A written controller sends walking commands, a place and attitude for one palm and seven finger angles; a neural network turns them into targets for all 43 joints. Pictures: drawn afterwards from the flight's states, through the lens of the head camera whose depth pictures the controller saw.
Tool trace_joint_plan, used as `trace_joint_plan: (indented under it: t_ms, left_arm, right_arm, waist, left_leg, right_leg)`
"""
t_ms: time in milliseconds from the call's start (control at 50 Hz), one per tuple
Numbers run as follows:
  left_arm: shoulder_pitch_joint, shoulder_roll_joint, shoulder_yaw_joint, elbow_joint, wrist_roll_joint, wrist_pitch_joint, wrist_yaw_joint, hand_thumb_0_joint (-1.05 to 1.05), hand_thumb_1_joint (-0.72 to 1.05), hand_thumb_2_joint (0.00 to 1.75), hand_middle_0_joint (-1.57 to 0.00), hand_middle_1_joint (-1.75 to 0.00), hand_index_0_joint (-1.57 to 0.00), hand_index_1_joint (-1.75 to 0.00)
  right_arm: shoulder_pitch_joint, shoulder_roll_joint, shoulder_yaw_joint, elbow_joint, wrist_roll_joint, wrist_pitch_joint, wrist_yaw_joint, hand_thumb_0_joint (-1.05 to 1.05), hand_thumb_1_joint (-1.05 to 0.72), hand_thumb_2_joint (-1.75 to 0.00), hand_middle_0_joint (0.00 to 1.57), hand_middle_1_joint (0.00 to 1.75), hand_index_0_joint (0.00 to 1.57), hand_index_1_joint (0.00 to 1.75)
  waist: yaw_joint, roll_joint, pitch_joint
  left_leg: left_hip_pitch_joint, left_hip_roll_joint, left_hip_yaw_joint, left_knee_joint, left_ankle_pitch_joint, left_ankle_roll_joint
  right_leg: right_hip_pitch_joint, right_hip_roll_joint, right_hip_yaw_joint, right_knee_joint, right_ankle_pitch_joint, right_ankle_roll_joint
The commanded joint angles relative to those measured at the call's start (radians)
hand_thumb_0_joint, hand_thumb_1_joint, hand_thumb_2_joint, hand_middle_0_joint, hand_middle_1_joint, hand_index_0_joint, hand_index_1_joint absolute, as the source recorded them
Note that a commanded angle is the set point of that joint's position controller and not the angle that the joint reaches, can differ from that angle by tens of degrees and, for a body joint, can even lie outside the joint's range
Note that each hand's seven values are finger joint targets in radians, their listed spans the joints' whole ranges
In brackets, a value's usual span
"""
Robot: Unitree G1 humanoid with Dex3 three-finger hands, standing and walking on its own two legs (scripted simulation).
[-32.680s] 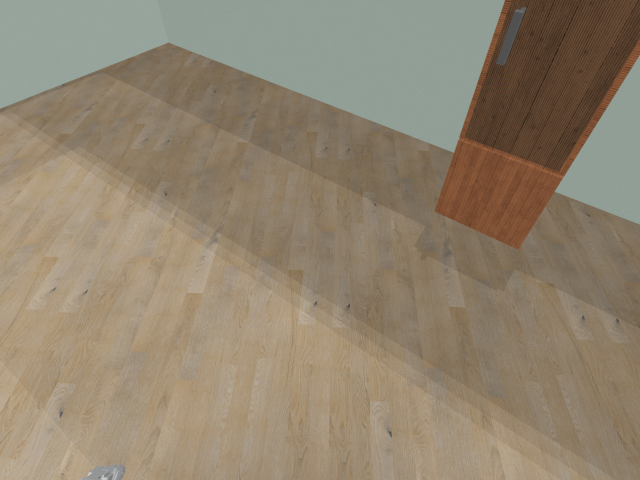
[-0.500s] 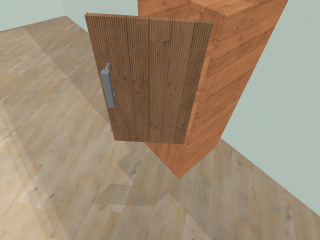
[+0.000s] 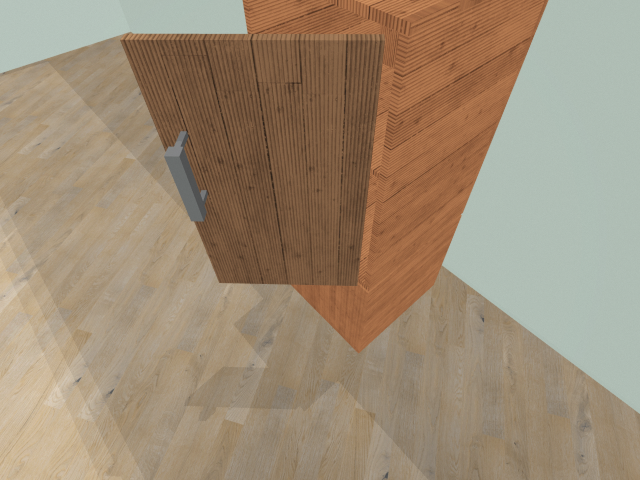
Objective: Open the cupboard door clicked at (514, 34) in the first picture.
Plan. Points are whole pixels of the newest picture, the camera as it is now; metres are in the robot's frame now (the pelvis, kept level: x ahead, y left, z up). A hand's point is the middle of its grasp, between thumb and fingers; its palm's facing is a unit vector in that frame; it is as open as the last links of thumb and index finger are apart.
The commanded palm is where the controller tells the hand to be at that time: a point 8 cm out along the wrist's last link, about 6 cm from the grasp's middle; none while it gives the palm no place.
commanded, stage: come to a stop and stand still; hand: left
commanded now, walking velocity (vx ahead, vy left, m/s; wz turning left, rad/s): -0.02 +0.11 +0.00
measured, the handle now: (190, 177) +0.55 +0.26 +0.03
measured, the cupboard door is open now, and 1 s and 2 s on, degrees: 46 46 46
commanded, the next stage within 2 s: look again from close up in 1.50 s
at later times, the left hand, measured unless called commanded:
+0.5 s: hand out of the picture +0.02 +0.25 -0.17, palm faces -0.02 -0.96 -0.27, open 7.4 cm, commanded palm none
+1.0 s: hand out of the picture +0.05 +0.20 -0.17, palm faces -0.03 -0.97 -0.22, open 7.3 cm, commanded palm none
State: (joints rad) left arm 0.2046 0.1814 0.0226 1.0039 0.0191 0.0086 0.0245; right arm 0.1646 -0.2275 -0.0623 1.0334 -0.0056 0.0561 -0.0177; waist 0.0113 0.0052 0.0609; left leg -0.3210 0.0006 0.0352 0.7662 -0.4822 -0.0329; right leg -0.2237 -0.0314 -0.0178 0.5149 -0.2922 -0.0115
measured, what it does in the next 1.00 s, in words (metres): steps on the spot: left foot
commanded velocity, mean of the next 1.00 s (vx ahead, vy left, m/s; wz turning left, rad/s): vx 0.00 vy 0.00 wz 0.00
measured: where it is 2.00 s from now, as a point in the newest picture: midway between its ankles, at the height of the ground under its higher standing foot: outside the picture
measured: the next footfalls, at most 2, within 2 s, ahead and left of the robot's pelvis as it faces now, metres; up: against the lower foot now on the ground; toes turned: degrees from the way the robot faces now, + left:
left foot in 0.10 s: +0.02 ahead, +0.12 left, +0.00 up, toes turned +2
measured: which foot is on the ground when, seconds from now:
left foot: up 0.00-0.08, down 0.10-1.00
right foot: down 0.00-1.00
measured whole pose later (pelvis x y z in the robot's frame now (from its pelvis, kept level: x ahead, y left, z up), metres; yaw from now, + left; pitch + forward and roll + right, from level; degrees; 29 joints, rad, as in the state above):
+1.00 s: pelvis +0.02 +0.02 +0.00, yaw -2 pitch +0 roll +1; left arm 0.22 0.17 -0.01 1.10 0.01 0.00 0.03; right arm 0.24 -0.17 0.00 1.10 -0.01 -0.03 -0.03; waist 0.00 0.00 0.04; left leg -0.14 -0.01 0.09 0.44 -0.30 0.03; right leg -0.19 -0.03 0.02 0.49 -0.30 0.02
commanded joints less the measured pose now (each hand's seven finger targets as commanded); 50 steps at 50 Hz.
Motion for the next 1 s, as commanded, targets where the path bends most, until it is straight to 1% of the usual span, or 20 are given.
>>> trace_joint_plan:
  t_ms: [0,20,40,60,80,100,120,140,160,180,200,220,240,280,380,460,540,620,800,980]
  left_arm:
    - [0.043,0.212,0.053,-0.015,-0.003,-0.022,0.011,0.00,0.90,0.90,-0.20,-0.30,-0.20,-0.30]
    - [0.023,0.203,0.050,-0.012,-0.007,-0.020,0.011,0.00,0.90,0.90,-0.20,-0.30,-0.20,-0.30]
    - [0.018,0.184,0.045,-0.012,-0.013,-0.017,0.008,0.00,0.90,0.90,-0.20,-0.30,-0.20,-0.30]
    - [0.023,0.153,0.041,-0.017,-0.016,-0.013,0.004,0.00,0.90,0.90,-0.20,-0.30,-0.20,-0.30]
    - [0.018,0.134,0.035,-0.020,-0.013,-0.005,0.006,0.00,0.90,0.90,-0.20,-0.30,-0.20,-0.30]
    - [0.009,0.120,0.031,-0.018,-0.006,0.003,0.005,0.00,0.90,0.90,-0.20,-0.30,-0.20,-0.30]
    - [0.170,0.109,0.008,0.026,-0.006,-0.026,0.049,0.00,0.90,0.90,-0.20,-0.30,-0.20,-0.30]
    - [0.089,0.197,0.015,-0.021,-0.001,-0.042,0.043,0.00,0.90,0.90,-0.20,-0.30,-0.20,-0.30]
    - [0.036,0.208,0.017,-0.047,-0.002,-0.043,0.038,0.00,0.90,0.90,-0.20,-0.30,-0.20,-0.30]
    - [0.021,0.189,0.011,-0.059,-0.001,-0.036,0.031,0.00,0.90,0.90,-0.20,-0.30,-0.20,-0.30]
    - [0.020,0.164,0.008,-0.066,0.001,-0.027,0.025,0.00,0.90,0.90,-0.20,-0.30,-0.20,-0.30]
    - [0.041,0.142,0.003,-0.056,0.000,-0.022,0.023,0.00,0.90,0.90,-0.20,-0.30,-0.20,-0.30]
    - [0.055,0.123,-0.003,-0.048,-0.001,-0.018,0.021,0.00,0.90,0.90,-0.20,-0.30,-0.20,-0.30]
    - [0.069,0.105,-0.012,-0.030,-0.002,-0.014,0.016,0.00,0.90,0.90,-0.20,-0.30,-0.20,-0.30]
    - [0.069,0.104,-0.015,-0.009,-0.001,-0.011,0.009,0.00,0.90,0.90,-0.20,-0.30,-0.20,-0.30]
    - [0.079,0.111,-0.014,0.010,-0.003,-0.017,0.010,0.00,0.90,0.90,-0.20,-0.30,-0.20,-0.30]
    - [0.074,0.118,-0.012,0.027,-0.005,-0.018,0.012,0.00,0.90,0.90,-0.20,-0.30,-0.20,-0.30]
    - [0.072,0.119,-0.011,0.042,-0.005,-0.020,0.013,0.00,0.90,0.90,-0.20,-0.30,-0.20,-0.30]
    - [0.068,0.117,-0.008,0.059,-0.003,-0.026,0.015,0.00,0.90,0.90,-0.20,-0.30,-0.20,-0.30]
    - [0.063,0.116,-0.007,0.064,-0.005,-0.030,0.013,0.00,0.90,0.90,-0.20,-0.30,-0.20,-0.30]
  right_arm:
    - [0.047,-0.031,0.008,-0.043,0.002,-0.026,0.000,0.00,-0.90,-0.90,0.20,0.30,0.20,0.30]
    - [0.079,-0.029,0.012,-0.028,0.000,-0.032,-0.001,0.00,-0.90,-0.90,0.20,0.30,0.20,0.30]
    - [0.097,-0.054,0.012,-0.023,-0.003,-0.041,-0.003,0.00,-0.90,-0.90,0.20,0.30,0.20,0.30]
    - [0.086,-0.089,0.008,-0.028,-0.009,-0.048,-0.006,0.00,-0.90,-0.90,0.20,0.30,0.20,0.30]
    - [0.071,-0.112,0.009,-0.035,-0.012,-0.046,-0.008,0.00,-0.90,-0.90,0.20,0.30,0.20,0.30]
    - [0.051,-0.107,0.013,-0.035,-0.012,-0.045,-0.008,0.00,-0.90,-0.90,0.20,0.30,0.20,0.30]
    - [-0.073,-0.108,0.012,-0.123,0.004,-0.064,0.004,0.00,-0.90,-0.90,0.20,0.30,0.20,0.30]
    - [0.032,-0.030,0.023,-0.137,-0.004,-0.056,0.010,0.00,-0.90,-0.90,0.20,0.30,0.20,0.30]
    - [0.101,-0.029,0.026,-0.124,-0.004,-0.055,0.009,0.00,-0.90,-0.90,0.20,0.30,0.20,0.30]
    - [0.126,-0.035,0.027,-0.121,-0.008,-0.060,0.012,0.00,-0.90,-0.90,0.20,0.30,0.20,0.30]
    - [0.142,-0.047,0.031,-0.124,-0.016,-0.071,0.014,0.00,-0.90,-0.90,0.20,0.30,0.20,0.30]
    - [0.135,-0.066,0.033,-0.127,-0.015,-0.075,0.010,0.00,-0.90,-0.90,0.20,0.30,0.20,0.30]
    - [0.123,-0.080,0.034,-0.137,-0.012,-0.075,0.004,0.00,-0.90,-0.90,0.20,0.30,0.20,0.30]
    - [0.112,-0.086,0.037,-0.144,-0.009,-0.077,0.000,0.00,-0.90,-0.90,0.20,0.30,0.20,0.30]
    - [0.126,-0.089,0.039,-0.108,-0.013,-0.084,-0.002,0.00,-0.90,-0.90,0.20,0.30,0.20,0.30]
    - [0.134,-0.089,0.044,-0.078,-0.012,-0.093,-0.005,0.00,-0.90,-0.90,0.20,0.30,0.20,0.30]
    - [0.139,-0.087,0.048,-0.044,-0.012,-0.097,-0.009,0.00,-0.90,-0.90,0.20,0.30,0.20,0.30]
    - [0.136,-0.082,0.048,-0.021,-0.011,-0.098,-0.012,0.00,-0.90,-0.90,0.20,0.30,0.20,0.30]
    - [0.129,-0.061,0.049,0.019,-0.009,-0.097,-0.014,0.00,-0.90,-0.90,0.20,0.30,0.20,0.30]
    - [0.120,-0.052,0.049,0.039,-0.009,-0.095,-0.016,0.00,-0.90,-0.90,0.20,0.30,0.20,0.30]
  waist:
    - [0.006,-0.153,-0.091]
    - [-0.009,-0.144,-0.093]
    - [-0.009,-0.100,-0.102]
    - [0.003,0.007,-0.112]
    - [0.013,0.038,-0.088]
    - [0.019,0.031,-0.057]
    - [0.067,0.071,0.001]
    - [-0.016,0.030,-0.078]
    - [-0.045,0.031,-0.099]
    - [-0.049,0.105,-0.074]
    - [-0.039,0.200,-0.063]
    - [-0.021,0.201,-0.070]
    - [-0.007,0.148,-0.052]
    - [-0.001,0.050,-0.013]
    - [-0.005,0.006,0.015]
    - [-0.005,-0.005,-0.034]
    - [-0.007,0.015,-0.038]
    - [-0.008,-0.006,-0.045]
    - [-0.010,-0.020,-0.039]
    - [-0.010,0.003,-0.045]
  left_leg:
    - [0.040,-0.003,0.007,-0.241,0.119,-0.009]
    - [0.104,0.001,0.001,-0.344,0.212,-0.001]
    - [0.177,0.045,-0.033,-0.391,0.359,0.018]
    - [0.210,0.123,-0.098,-0.372,0.507,0.051]
    - [0.140,0.169,-0.124,-0.384,0.473,0.076]
    - [0.079,0.173,-0.139,-0.408,0.385,0.085]
    - [0.063,0.115,-0.018,-0.172,0.337,0.041]
    - [0.047,0.035,-0.020,-0.195,0.175,0.025]
    - [0.098,0.046,-0.024,-0.251,0.159,0.027]
    - [0.127,0.059,-0.048,-0.298,0.216,0.038]
    - [0.108,0.106,-0.093,-0.336,0.328,0.066]
    - [0.086,0.147,-0.135,-0.371,0.407,0.092]
    - [0.060,0.158,-0.148,-0.389,0.412,0.109]
    - [0.031,0.140,-0.139,-0.408,0.320,0.106]
    - [0.047,0.128,-0.136,-0.472,0.219,0.097]
    - [0.114,0.121,-0.112,-0.452,0.348,0.096]
    - [0.154,0.118,-0.091,-0.436,0.462,0.091]
    - [0.173,0.112,-0.076,-0.417,0.502,0.089]
    - [0.183,0.107,-0.056,-0.399,0.482,0.081]
    - [0.193,0.106,-0.044,-0.390,0.462,0.071]
  right_leg:
    - [0.151,-0.249,0.199,-0.102,0.679,-0.138]
    - [0.124,-0.224,0.181,-0.085,0.620,-0.110]
    - [0.065,-0.182,0.151,-0.061,0.496,-0.071]
    - [0.018,-0.122,0.103,-0.050,0.356,-0.033]
    - [0.027,-0.084,0.068,-0.073,0.189,-0.013]
    - [0.036,-0.063,0.053,-0.086,0.091,-0.006]
    - [0.000,-0.145,0.127,-0.115,0.334,-0.020]
    - [0.005,-0.228,0.270,-0.115,0.314,-0.085]
    - [-0.039,-0.216,0.233,-0.110,0.147,-0.106]
    - [-0.097,-0.150,0.175,-0.073,0.049,-0.085]
    - [-0.080,-0.075,0.085,-0.010,0.023,-0.054]
    - [-0.042,-0.029,0.026,0.022,-0.003,-0.029]
    - [-0.021,-0.013,0.011,0.020,-0.019,-0.019]
    - [-0.011,-0.021,0.028,-0.008,0.009,-0.017]
    - [-0.026,-0.035,0.050,-0.025,0.043,-0.013]
    - [-0.010,-0.051,0.059,-0.035,0.103,-0.010]
    - [-0.003,-0.057,0.061,-0.033,0.139,-0.005]
    - [0.009,-0.064,0.069,-0.040,0.190,-0.006]
    - [0.023,-0.071,0.082,-0.055,0.259,-0.014]
    - [0.028,-0.075,0.097,-0.071,0.298,-0.023]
